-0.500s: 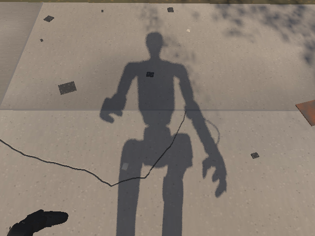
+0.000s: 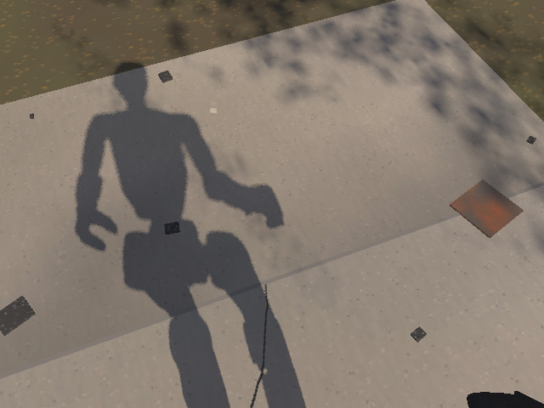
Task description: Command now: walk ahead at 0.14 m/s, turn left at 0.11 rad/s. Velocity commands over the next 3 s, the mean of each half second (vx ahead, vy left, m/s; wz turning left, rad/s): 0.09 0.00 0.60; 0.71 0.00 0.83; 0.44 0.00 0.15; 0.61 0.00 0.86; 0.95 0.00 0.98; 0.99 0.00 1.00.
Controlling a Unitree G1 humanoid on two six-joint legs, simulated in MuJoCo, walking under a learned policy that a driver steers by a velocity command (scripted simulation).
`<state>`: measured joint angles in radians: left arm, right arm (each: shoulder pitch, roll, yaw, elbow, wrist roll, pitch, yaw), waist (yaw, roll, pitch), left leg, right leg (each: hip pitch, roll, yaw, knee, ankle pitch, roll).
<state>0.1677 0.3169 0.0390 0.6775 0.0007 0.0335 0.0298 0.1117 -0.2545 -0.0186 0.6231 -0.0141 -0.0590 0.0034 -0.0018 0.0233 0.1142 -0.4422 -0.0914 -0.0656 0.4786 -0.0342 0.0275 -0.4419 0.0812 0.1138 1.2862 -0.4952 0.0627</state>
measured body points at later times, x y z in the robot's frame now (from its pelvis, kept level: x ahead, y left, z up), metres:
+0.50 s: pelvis +0.07 -0.02 +0.02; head +0.10 -0.01 +0.47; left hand +0.12 +0.29 -0.07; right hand +0.30 -0.25 -0.08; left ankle +0.02 +0.12 -0.64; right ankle +0.11 -0.12 -0.72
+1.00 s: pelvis +0.20 +0.21 +0.01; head +0.20 +0.24 +0.46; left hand +0.12 +0.50 -0.09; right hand +0.41 +0.03 -0.10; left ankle +0.05 +0.16 -0.72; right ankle +0.40 +0.20 -0.66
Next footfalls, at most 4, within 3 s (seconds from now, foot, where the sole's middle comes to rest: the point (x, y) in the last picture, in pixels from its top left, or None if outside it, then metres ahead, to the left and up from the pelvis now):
0.22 right None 0.15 -0.11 -0.76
0.76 left None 0.08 0.19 -0.76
1.18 right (115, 372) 0.50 0.44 -0.76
1.84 left None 0.48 0.78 -0.76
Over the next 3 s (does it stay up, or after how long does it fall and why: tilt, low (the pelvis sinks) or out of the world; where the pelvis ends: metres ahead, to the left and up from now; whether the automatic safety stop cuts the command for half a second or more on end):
stays up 0.45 1.62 0.01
